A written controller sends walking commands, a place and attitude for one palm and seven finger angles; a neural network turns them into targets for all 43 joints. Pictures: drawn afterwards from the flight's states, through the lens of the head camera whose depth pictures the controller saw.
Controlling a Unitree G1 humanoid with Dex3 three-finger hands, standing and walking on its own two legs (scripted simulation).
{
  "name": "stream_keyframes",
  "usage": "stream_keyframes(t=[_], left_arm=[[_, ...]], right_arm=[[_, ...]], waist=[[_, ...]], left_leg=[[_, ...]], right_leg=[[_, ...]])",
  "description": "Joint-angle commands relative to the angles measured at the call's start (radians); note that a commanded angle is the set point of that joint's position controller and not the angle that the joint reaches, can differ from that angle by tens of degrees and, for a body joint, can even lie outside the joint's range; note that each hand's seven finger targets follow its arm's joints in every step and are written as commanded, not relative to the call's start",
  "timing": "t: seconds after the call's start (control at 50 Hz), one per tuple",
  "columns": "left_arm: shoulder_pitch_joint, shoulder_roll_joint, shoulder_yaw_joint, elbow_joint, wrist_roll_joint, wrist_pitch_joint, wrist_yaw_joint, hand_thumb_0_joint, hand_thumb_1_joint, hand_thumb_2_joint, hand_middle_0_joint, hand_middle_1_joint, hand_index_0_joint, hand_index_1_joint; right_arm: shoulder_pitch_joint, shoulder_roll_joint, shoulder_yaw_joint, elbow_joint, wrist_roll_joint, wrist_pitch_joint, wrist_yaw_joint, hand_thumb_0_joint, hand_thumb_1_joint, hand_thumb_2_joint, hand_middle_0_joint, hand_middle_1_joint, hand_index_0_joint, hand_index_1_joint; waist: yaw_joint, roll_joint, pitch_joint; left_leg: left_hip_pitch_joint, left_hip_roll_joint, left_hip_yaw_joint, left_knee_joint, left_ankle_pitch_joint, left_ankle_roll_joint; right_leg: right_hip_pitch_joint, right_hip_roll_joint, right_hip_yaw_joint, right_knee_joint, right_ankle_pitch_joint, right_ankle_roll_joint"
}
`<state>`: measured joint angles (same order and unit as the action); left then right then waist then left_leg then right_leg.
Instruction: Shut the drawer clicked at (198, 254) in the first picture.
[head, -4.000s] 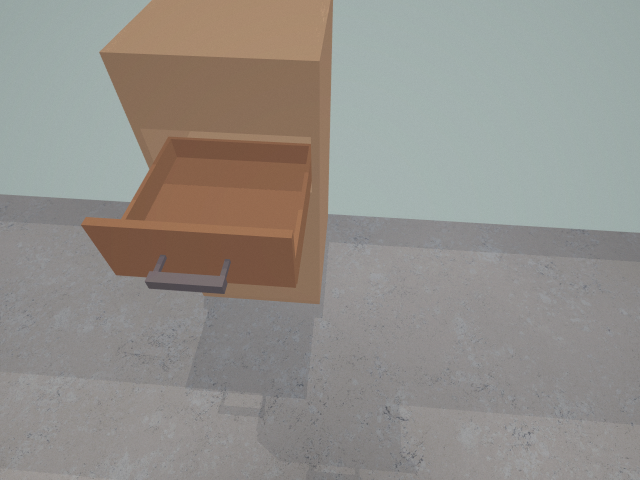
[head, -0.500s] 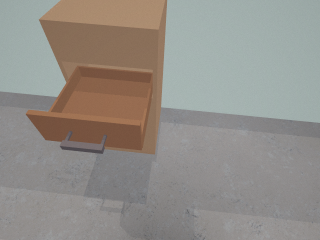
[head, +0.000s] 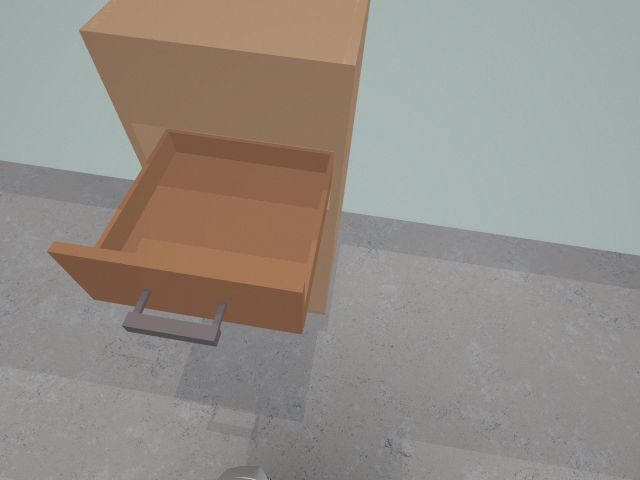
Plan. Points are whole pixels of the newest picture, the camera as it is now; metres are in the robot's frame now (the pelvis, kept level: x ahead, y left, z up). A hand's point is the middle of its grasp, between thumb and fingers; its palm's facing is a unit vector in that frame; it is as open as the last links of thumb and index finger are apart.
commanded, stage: come to a stop and stand still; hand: left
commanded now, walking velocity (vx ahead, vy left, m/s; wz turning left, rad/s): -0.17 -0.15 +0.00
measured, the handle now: (177, 315) +0.34 +0.25 -0.12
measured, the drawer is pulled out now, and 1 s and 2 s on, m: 0.30 0.30 0.30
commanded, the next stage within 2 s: look again from close up in 1.08 s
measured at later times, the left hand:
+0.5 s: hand out of the picture +0.04 +0.16 -0.17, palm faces +0.06 -0.98 -0.18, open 7.4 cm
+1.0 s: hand out of the picture -0.01 +0.18 -0.15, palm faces +0.00 -0.97 -0.25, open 7.4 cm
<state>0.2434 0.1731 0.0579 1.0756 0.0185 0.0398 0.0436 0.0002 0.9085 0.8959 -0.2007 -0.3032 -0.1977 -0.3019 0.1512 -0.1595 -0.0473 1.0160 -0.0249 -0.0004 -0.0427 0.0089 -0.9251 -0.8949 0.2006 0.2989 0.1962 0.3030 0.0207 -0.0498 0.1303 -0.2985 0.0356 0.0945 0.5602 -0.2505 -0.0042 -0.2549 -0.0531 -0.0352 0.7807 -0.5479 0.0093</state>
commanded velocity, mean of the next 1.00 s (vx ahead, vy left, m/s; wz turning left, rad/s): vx -0.01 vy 0.00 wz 0.00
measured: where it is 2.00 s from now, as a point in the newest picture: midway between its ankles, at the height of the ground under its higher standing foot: outside the picture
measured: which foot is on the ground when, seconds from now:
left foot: down 0.00-0.14, up 0.16-0.36, down 0.38-1.00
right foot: up 0.00-0.12, down 0.14-1.00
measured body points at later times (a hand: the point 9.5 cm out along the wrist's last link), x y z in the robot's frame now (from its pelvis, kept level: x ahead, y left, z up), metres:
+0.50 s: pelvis -0.01 -0.02 +0.01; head +0.02 -0.01 +0.46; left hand +0.04 +0.21 -0.15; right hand +0.02 -0.26 -0.14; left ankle -0.04 +0.10 -0.73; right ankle -0.01 -0.11 -0.73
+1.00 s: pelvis -0.02 -0.01 +0.01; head -0.02 -0.03 +0.46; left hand -0.01 +0.23 -0.13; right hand -0.04 -0.22 -0.16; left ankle -0.04 +0.10 -0.73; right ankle -0.01 -0.11 -0.73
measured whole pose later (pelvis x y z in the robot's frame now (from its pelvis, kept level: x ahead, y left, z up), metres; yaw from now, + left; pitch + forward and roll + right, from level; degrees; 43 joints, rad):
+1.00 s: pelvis -0.02 -0.01 +0.01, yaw -1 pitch -1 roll +1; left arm 0.29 0.16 -0.02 1.08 0.01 0.00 0.03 0.00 0.91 0.90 -0.20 -0.30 -0.20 -0.30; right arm 0.33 -0.18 0.03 1.08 -0.02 -0.01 -0.02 0.00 -0.91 -0.89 0.20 0.30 0.20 0.30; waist -0.01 0.04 0.02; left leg -0.16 -0.02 0.06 0.43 -0.25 0.03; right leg -0.23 -0.01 -0.01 0.49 -0.23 -0.02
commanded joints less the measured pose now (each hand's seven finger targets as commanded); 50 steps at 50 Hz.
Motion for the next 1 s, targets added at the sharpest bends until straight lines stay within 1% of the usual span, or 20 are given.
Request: stream_keyframes(t=[0.0,0.08,0.1,0.12,0.14,0.2,0.26,0.32,0.36,0.38,0.42,0.48,0.5,0.52,0.56,0.6,0.64,0.68,0.84,0.98], left_arm=[[0.048,0.086,0.027,-0.080,-0.004,-0.013,-0.010,0.000,0.900,0.900,-0.200,-0.300,-0.200,-0.300],[0.139,0.105,0.035,-0.087,0.008,-0.005,-0.021,0.000,0.900,0.900,-0.200,-0.300,-0.200,-0.300],[0.136,0.146,0.039,-0.098,0.021,-0.010,-0.019,0.000,0.900,0.900,-0.200,-0.300,-0.200,-0.300],[0.065,0.215,0.040,-0.116,0.026,-0.015,-0.018,0.000,0.900,0.900,-0.200,-0.300,-0.200,-0.300],[0.024,0.239,0.032,-0.137,0.023,-0.016,-0.024,0.000,0.900,0.900,-0.200,-0.300,-0.200,-0.300],[-0.044,0.167,0.027,-0.141,0.016,-0.027,-0.009,0.000,0.900,0.900,-0.200,-0.300,-0.200,-0.300],[-0.019,0.177,0.027,-0.129,0.013,-0.037,-0.003,0.000,0.900,0.900,-0.200,-0.300,-0.200,-0.300],[-0.033,0.159,0.019,-0.105,-0.007,-0.038,-0.004,0.000,0.900,0.900,-0.200,-0.300,-0.200,-0.300],[-0.023,0.103,0.001,-0.103,-0.012,-0.031,-0.009,0.000,0.900,0.900,-0.200,-0.300,-0.200,-0.300],[-0.025,0.093,-0.001,-0.099,-0.004,-0.032,-0.010,0.000,0.900,0.900,-0.200,-0.300,-0.200,-0.300],[-0.047,0.112,0.001,-0.069,-0.006,-0.029,-0.018,0.000,0.900,0.900,-0.200,-0.300,-0.200,-0.300],[-0.030,0.114,-0.006,-0.032,-0.007,-0.040,-0.019,0.000,0.900,0.900,-0.200,-0.300,-0.200,-0.300],[0.139,0.129,-0.017,-0.012,-0.005,-0.072,0.030,0.000,0.900,0.900,-0.200,-0.300,-0.200,-0.300],[0.051,0.171,-0.016,-0.053,-0.007,-0.087,0.026,0.000,0.900,0.900,-0.200,-0.300,-0.200,-0.300],[0.009,0.146,-0.025,-0.076,-0.004,-0.085,0.016,0.000,0.900,0.900,-0.200,-0.300,-0.200,-0.300],[0.006,0.119,-0.038,-0.074,-0.006,-0.077,0.004,0.000,0.900,0.900,-0.200,-0.300,-0.200,-0.300],[0.026,0.101,-0.046,-0.065,-0.007,-0.069,-0.001,0.000,0.900,0.900,-0.200,-0.300,-0.200,-0.300],[0.030,0.105,-0.047,-0.063,-0.008,-0.065,-0.006,0.000,0.900,0.900,-0.200,-0.300,-0.200,-0.300],[0.062,0.104,-0.053,-0.050,-0.011,-0.058,-0.012,0.000,0.900,0.900,-0.200,-0.300,-0.200,-0.300],[0.079,0.094,-0.056,-0.024,-0.012,-0.066,-0.013,0.000,0.900,0.900,-0.200,-0.300,-0.200,-0.300]], right_arm=[[0.115,-0.206,-0.053,-0.022,-0.003,0.011,-0.027,0.000,-0.900,-0.900,0.200,0.300,0.200,0.300],[-0.005,-0.210,-0.056,-0.060,0.006,0.020,-0.020,0.000,-0.900,-0.900,0.200,0.300,0.200,0.300],[-0.016,-0.173,-0.053,-0.073,0.014,0.029,-0.012,0.000,-0.900,-0.900,0.200,0.300,0.200,0.300],[0.007,-0.109,-0.043,-0.084,0.021,0.036,0.005,0.000,-0.900,-0.900,0.200,0.300,0.200,0.300],[0.012,-0.110,-0.043,-0.079,0.019,0.049,0.015,0.000,-0.900,-0.900,0.200,0.300,0.200,0.300],[0.007,-0.096,-0.035,-0.057,0.017,0.050,0.010,0.000,-0.900,-0.900,0.200,0.300,0.200,0.300],[0.028,-0.075,-0.020,-0.043,0.024,0.037,0.012,0.000,-0.900,-0.900,0.200,0.300,0.200,0.300],[0.111,-0.079,-0.010,0.001,0.019,0.020,0.009,0.000,-0.900,-0.900,0.200,0.300,0.200,0.300],[0.055,-0.154,-0.007,-0.008,0.004,0.007,0.007,0.000,-0.900,-0.900,0.200,0.300,0.200,0.300],[0.027,-0.156,-0.003,-0.012,0.004,0.007,0.007,0.000,-0.900,-0.900,0.200,0.300,0.200,0.300],[0.032,-0.129,0.007,0.017,0.007,-0.001,0.006,0.000,-0.900,-0.900,0.200,0.300,0.200,0.300],[0.071,-0.110,0.011,0.042,0.011,-0.004,0.003,0.000,-0.900,-0.900,0.200,0.300,0.200,0.300],[0.010,-0.150,0.001,-0.024,0.025,-0.029,0.010,0.000,-0.900,-0.900,0.200,0.300,0.200,0.300],[0.104,-0.075,0.014,-0.044,0.019,-0.020,0.016,0.000,-0.900,-0.900,0.200,0.300,0.200,0.300],[0.170,-0.061,0.021,-0.035,0.017,-0.022,0.020,0.000,-0.900,-0.900,0.200,0.300,0.200,0.300],[0.178,-0.090,0.029,-0.038,0.010,-0.029,0.018,0.000,-0.900,-0.900,0.200,0.300,0.200,0.300],[0.176,-0.107,0.033,-0.049,0.012,-0.028,0.014,0.000,-0.900,-0.900,0.200,0.300,0.200,0.300],[0.180,-0.116,0.037,-0.047,0.010,-0.032,0.015,0.000,-0.900,-0.900,0.200,0.300,0.200,0.300],[0.204,-0.125,0.051,-0.003,0.007,-0.029,0.021,0.000,-0.900,-0.900,0.200,0.300,0.200,0.300],[0.220,-0.103,0.058,0.044,0.011,-0.035,0.019,0.000,-0.900,-0.900,0.200,0.300,0.200,0.300]], waist=[[-0.049,0.230,-0.214],[0.024,0.128,-0.202],[0.026,-0.035,-0.158],[-0.007,-0.221,-0.113],[0.002,-0.159,-0.123],[-0.024,-0.128,-0.089],[-0.017,-0.083,-0.157],[-0.045,-0.024,-0.172],[-0.001,0.149,-0.146],[0.010,0.085,-0.117],[0.001,0.197,-0.106],[-0.005,0.115,-0.127],[0.043,0.108,-0.263],[-0.041,0.092,-0.318],[-0.061,0.117,-0.255],[-0.044,0.133,-0.151],[-0.034,0.036,-0.074],[-0.031,0.074,-0.044],[-0.025,0.031,-0.012],[-0.024,0.036,-0.048]], left_leg=[[0.321,0.322,-0.234,-0.094,0.973,0.199],[0.084,0.244,-0.168,-0.054,0.512,0.115],[-0.011,0.119,-0.101,0.043,0.198,0.046],[-0.069,-0.028,-0.009,0.174,-0.192,-0.017],[-0.030,-0.040,-0.068,0.334,-0.338,-0.014],[-0.109,-0.018,-0.125,0.441,-0.268,-0.005],[-0.043,-0.019,-0.088,0.185,-0.233,-0.017],[0.165,0.007,-0.109,-0.195,0.095,0.000],[0.095,0.193,-0.268,-0.221,0.250,0.085],[0.016,0.196,-0.262,-0.228,0.130,0.080],[0.028,0.126,-0.222,-0.260,0.131,0.047],[0.079,0.099,-0.181,-0.252,0.104,0.027],[0.150,0.079,-0.078,0.019,0.177,-0.002],[0.071,0.013,-0.096,-0.008,-0.059,-0.005],[0.125,0.030,-0.113,-0.104,0.038,0.005],[0.098,0.079,-0.149,-0.131,0.216,0.035],[0.056,0.082,-0.162,-0.163,0.153,0.045],[0.043,0.078,-0.171,-0.204,0.106,0.048],[0.011,0.055,-0.175,-0.273,-0.105,0.048],[0.052,0.057,-0.153,-0.261,-0.021,0.046]], right_leg=[[-0.150,0.021,0.046,0.067,-0.016,-0.014],[0.087,0.022,0.033,-0.256,0.306,-0.024],[0.091,-0.064,0.158,-0.423,0.532,-0.046],[0.048,-0.251,0.318,-0.492,0.662,-0.136],[-0.053,-0.306,0.323,-0.512,0.547,-0.209],[0.038,-0.217,0.239,-0.434,0.799,-0.226],[0.175,-0.193,0.197,-0.385,0.938,-0.211],[0.117,-0.127,0.161,-0.330,0.739,-0.114],[0.099,-0.011,0.069,-0.354,0.385,-0.022],[0.132,-0.004,0.064,-0.388,0.335,-0.019],[0.151,-0.012,0.065,-0.381,0.406,-0.033],[0.161,-0.026,0.077,-0.426,0.440,-0.044],[0.162,-0.128,0.164,-0.368,0.959,-0.016],[0.235,-0.188,0.241,-0.354,0.873,-0.078],[0.103,-0.129,0.176,-0.341,0.630,-0.111],[0.062,-0.049,0.097,-0.316,0.535,-0.071],[0.041,-0.032,0.095,-0.344,0.433,-0.063],[0.035,-0.025,0.100,-0.353,0.377,-0.062],[0.009,-0.028,0.124,-0.399,0.225,-0.056],[0.025,-0.037,0.125,-0.401,0.294,-0.056]])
